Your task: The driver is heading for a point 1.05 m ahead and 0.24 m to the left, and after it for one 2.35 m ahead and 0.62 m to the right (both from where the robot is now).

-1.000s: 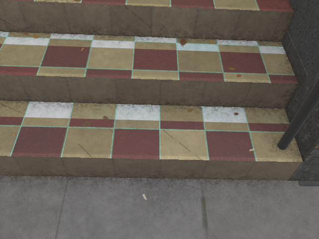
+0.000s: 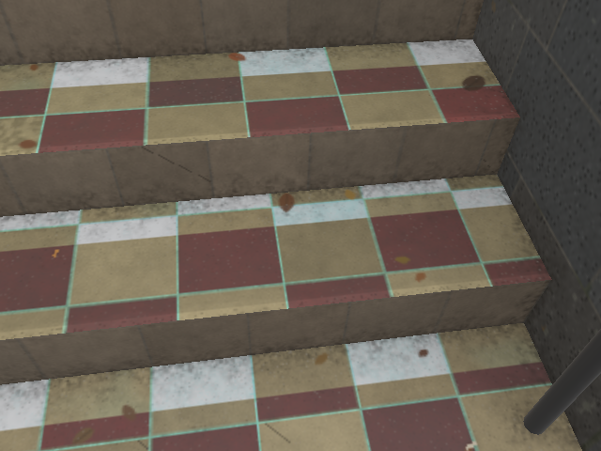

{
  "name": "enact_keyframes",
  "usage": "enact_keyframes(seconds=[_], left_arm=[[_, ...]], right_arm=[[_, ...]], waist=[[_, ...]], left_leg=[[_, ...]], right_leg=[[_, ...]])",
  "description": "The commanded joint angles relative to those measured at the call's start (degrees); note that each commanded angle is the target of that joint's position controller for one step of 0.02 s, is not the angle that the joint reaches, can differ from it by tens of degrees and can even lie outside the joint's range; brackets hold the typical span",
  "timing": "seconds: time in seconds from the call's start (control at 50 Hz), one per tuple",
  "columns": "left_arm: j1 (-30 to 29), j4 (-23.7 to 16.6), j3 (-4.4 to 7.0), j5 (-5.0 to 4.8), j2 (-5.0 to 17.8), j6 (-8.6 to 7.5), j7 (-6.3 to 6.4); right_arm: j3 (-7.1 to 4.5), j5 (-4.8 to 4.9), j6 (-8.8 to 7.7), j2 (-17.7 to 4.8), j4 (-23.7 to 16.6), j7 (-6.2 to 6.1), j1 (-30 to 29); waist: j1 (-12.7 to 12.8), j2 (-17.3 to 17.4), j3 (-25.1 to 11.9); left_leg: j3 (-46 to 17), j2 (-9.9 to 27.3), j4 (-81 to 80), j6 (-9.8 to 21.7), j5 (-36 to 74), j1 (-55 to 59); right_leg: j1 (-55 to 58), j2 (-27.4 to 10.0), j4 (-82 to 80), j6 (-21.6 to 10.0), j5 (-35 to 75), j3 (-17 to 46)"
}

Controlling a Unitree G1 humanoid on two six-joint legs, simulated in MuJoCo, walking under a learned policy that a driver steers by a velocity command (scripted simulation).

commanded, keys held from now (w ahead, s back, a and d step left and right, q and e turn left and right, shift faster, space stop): w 1.00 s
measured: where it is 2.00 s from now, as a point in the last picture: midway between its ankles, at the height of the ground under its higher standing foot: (239, 106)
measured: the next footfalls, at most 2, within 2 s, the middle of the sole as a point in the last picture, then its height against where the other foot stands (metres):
right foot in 0.20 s outside the picture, level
left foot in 0.62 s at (238, 434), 0.17 m higher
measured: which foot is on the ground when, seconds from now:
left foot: down 0.00-0.20, up 0.22-0.60, down 0.62-1.00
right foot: up 0.00-0.18, down 0.20-0.64, up 0.66-1.00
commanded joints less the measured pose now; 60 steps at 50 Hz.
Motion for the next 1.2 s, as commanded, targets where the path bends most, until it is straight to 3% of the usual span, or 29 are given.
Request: enact_keyframes(seconds=[0.02,0.1,0.16,0.18,0.2,0.22,0.24,0.28,0.32,0.42,0.48,0.56,0.6,0.64,0.66,0.68,0.7,0.72,0.78,0.82,0.86,0.88,0.92,1.0,1.06,1.1,1.16,1.18,1.2], left_arm=[[-4.82,-3.72,-0.42,-0.28,1.43,-0.58,-0.04],[-4.90,-4.11,-0.97,-0.70,1.04,0.09,1.71],[11.98,0.02,-0.06,-0.50,1.23,-0.71,3.54],[20.51,2.81,1.01,-0.13,3.34,-1.38,4.02],[23.54,3.02,2.49,1.16,10.04,-1.64,4.48],[21.52,3.84,3.62,0.33,13.76,-1.26,3.86],[18.80,3.28,3.52,-1.05,10.05,-0.86,3.07],[11.68,2.07,1.00,-1.06,0.10,-0.54,2.19],[13.83,2.99,0.59,-0.48,-0.73,-1.47,2.95],[22.39,7.57,0.48,0.00,0.09,-3.54,1.88],[22.31,9.64,-0.51,-1.68,-0.01,-3.68,2.47],[19.25,6.75,-1.23,-4.70,-0.38,-1.84,4.78],[21.35,5.43,0.89,-3.93,8.54,-2.88,3.58],[19.01,4.51,3.24,-3.25,10.82,-3.77,1.88],[18.25,0.22,2.50,-3.27,3.44,-4.26,-0.29],[16.47,-1.32,3.04,0.22,0.49,-4.16,-1.37],[12.69,-5.47,2.50,1.26,-3.72,-3.33,-1.30],[7.18,-3.82,1.93,-2.98,-1.76,-2.64,-3.10],[11.37,-6.11,-1.20,-1.15,-8.40,-1.29,-2.82],[12.96,-6.77,-0.94,-1.00,-5.22,0.21,-2.30],[7.19,-9.06,-0.77,-2.26,-3.53,-0.12,-2.84],[4.63,-8.46,-1.62,-1.90,-4.45,0.13,-4.07],[-4.45,-11.29,-3.64,-1.15,-7.62,-0.02,-3.27],[-17.45,-15.92,-4.51,-1.73,-4.79,0.77,-1.26],[-28.24,-19.59,-5.35,-0.40,-7.56,4.38,-1.66],[-27.40,-21.99,-5.39,-0.78,-7.22,5.70,-4.03],[-19.62,-20.76,-3.87,-0.53,-2.83,6.42,-3.93],[-14.79,-19.59,-3.43,-1.18,-2.29,5.72,-2.80],[2.69,-13.17,-2.07,-0.83,-0.07,5.42,-1.51]], right_arm=[[-1.70,-0.03,-0.97,-8.61,-2.23,-0.24,-0.50],[-1.50,-0.87,-0.90,-7.33,-0.82,-0.43,2.24],[-1.47,0.56,-0.39,-8.02,-2.03,-0.32,-2.37],[-1.57,1.56,-0.52,-8.47,-3.41,-0.14,-5.82],[-0.23,1.16,-0.97,-3.86,-5.63,-0.05,-7.56],[0.03,-0.12,-0.02,-1.54,-4.64,-0.30,0.83],[0.13,-2.07,0.86,-2.16,-2.97,-0.54,1.94],[-0.43,-1.96,0.88,-2.56,-4.99,0.43,-4.04],[0.02,-2.23,1.72,-0.78,-7.07,1.37,-7.87],[3.15,-1.21,2.68,6.37,-20.40,-2.74,-26.02],[5.31,-1.12,3.27,7.58,-27.78,-2.67,-31.73],[6.69,-0.02,4.83,9.25,-26.63,-1.03,-24.51],[3.73,0.95,5.11,3.15,-21.31,-2.13,-9.45],[1.00,-1.99,3.95,-1.81,-17.09,-1.20,2.48],[-1.57,-2.06,4.40,-9.59,-13.20,-2.23,7.02],[-3.32,-0.79,5.86,-11.51,-13.36,-2.69,2.42],[-2.81,-0.25,5.35,-8.48,-12.77,-2.56,-5.10],[-0.12,-2.48,3.06,-3.33,-7.62,1.20,4.93],[2.09,-3.55,2.45,7.37,-0.58,4.73,-6.10],[2.86,-4.17,0.94,8.58,1.54,4.88,-8.99],[2.74,-6.25,-0.61,5.94,0.43,3.60,-11.09],[2.88,-6.89,-0.51,5.47,2.65,2.63,-3.40],[3.56,-8.02,0.56,5.33,7.17,2.01,10.94],[4.96,-9.79,0.81,4.54,11.44,4.72,21.72],[5.73,-7.36,1.08,5.48,11.82,6.35,22.34],[5.12,-4.75,-0.95,-0.14,8.88,7.35,13.54],[1.83,-0.81,-2.10,-10.53,11.30,7.29,18.76],[0.25,-1.38,-1.48,-11.86,12.51,7.62,18.55],[0.12,-5.59,-1.56,-8.19,12.03,7.99,19.20]], waist=[[0.12,6.04,-0.11],[0.12,6.91,-1.53],[8.42,6.53,-8.81],[12.42,4.35,-10.68],[11.73,-6.50,-10.01],[4.49,-8.59,-10.97],[4.07,-1.83,-7.80],[1.62,-1.17,2.39],[1.93,-2.48,3.51],[3.09,-1.20,4.40],[0.57,0.95,5.93],[-1.33,0.66,-4.00],[-6.78,-7.66,-17.71],[-11.63,-6.92,-27.78],[-10.43,15.05,-25.72],[-8.04,15.41,-26.10],[-2.62,8.20,-14.19],[-8.57,6.41,7.13],[3.35,-0.14,-2.71],[7.98,-0.61,-5.00],[8.86,2.54,-6.56],[5.79,8.17,-7.14],[1.01,5.93,-4.72],[-2.09,5.40,-3.46],[-2.69,7.73,-2.28],[4.51,12.23,-7.10],[6.45,17.54,-8.58],[7.80,17.32,-11.03],[10.59,10.44,-23.70]], left_leg=[[-6.08,13.54,-5.02,3.50,20.55,-4.85],[-7.71,15.79,0.18,5.09,25.85,-2.90],[-6.31,15.11,20.03,5.27,53.32,-0.23],[-5.19,12.00,32.00,3.24,43.45,-8.44],[-0.72,4.57,51.92,0.00,8.58,-21.48],[-3.12,0.41,66.14,-1.09,-18.78,-34.78],[-6.11,4.53,72.18,-1.54,-18.41,-38.59],[-5.79,7.67,73.18,-2.08,-13.14,-43.96],[-4.46,7.95,79.32,-2.78,-8.02,-46.61],[-6.66,7.17,113.74,0.64,-20.79,-76.92],[-3.27,10.70,97.97,0.12,-20.00,-75.35],[6.33,8.13,65.42,1.04,-14.07,-31.50],[7.77,0.79,59.27,1.63,-15.59,-17.07],[-5.84,2.31,42.33,4.65,-22.27,-6.06],[-42.02,20.03,18.72,11.64,-26.61,1.60],[-65.70,24.40,1.71,12.31,-35.07,-1.65],[-57.05,24.65,3.22,9.53,-40.19,-10.75],[-45.26,19.65,6.84,11.61,-28.55,-19.70],[-29.86,19.26,7.80,9.35,-8.29,-19.67],[-16.73,15.05,5.56,4.49,-5.01,-19.48],[-2.61,8.48,3.38,0.39,-2.43,-28.94],[-5.47,9.95,1.91,3.63,-1.13,-24.92],[-10.71,13.35,2.45,4.32,-1.39,-10.50],[-12.55,16.77,-1.82,5.10,-2.66,3.14],[-10.32,19.35,-11.13,6.74,10.70,-7.02],[-4.71,18.06,-10.00,9.92,62.43,-24.72],[-6.28,22.76,2.18,9.79,98.43,7.24],[-5.85,22.80,9.10,8.23,104.76,10.78],[-7.88,21.83,25.47,5.30,101.66,-2.15]], right_leg=[[4.92,1.41,-10.60,1.27,5.15,-2.84],[9.09,3.66,-13.00,-0.50,0.14,-4.75],[22.66,7.12,-20.65,-5.52,-2.49,-5.94],[34.14,4.17,-27.97,-6.72,1.58,-1.90],[39.56,-10.15,-33.89,-9.02,10.51,16.24],[42.18,-18.46,-34.19,-17.63,19.22,30.85],[35.99,-19.21,-35.82,-19.99,-1.37,29.84],[23.97,-11.04,-41.55,-14.83,-24.15,21.68],[20.46,-7.94,-42.38,-12.98,-14.50,15.34],[24.63,-11.46,-41.73,-12.69,-14.22,13.82],[18.55,-7.24,-46.10,-8.77,-19.17,8.43],[12.06,-3.33,-54.06,-11.84,34.76,-3.25],[26.20,-7.05,-33.21,-10.91,89.65,-3.42],[30.05,-8.14,-4.85,-9.33,81.12,-1.16],[6.76,4.89,19.77,-5.41,28.56,-0.40],[-2.65,10.32,46.99,-5.04,2.83,10.09],[-11.88,7.37,57.63,-4.74,3.76,11.66],[-29.04,12.32,64.61,-9.74,11.99,21.67],[-37.38,11.16,75.23,-17.70,12.13,22.95],[-40.62,8.62,68.99,-17.12,14.68,17.79],[-31.76,7.06,60.65,-14.62,16.16,7.77],[-36.09,6.92,71.96,-13.12,11.19,4.11],[-52.84,7.12,76.30,-14.14,4.41,6.41],[-64.66,3.40,60.80,-14.23,9.08,2.36],[-49.52,-0.36,49.55,-11.75,5.95,-7.46],[-14.46,4.78,38.61,-9.96,4.39,-12.85],[-14.52,11.61,11.41,-5.00,-11.30,-12.83],[-9.30,11.55,3.59,-6.42,-11.52,-10.24],[16.66,7.60,7.73,-11.29,4.89,-0.55]])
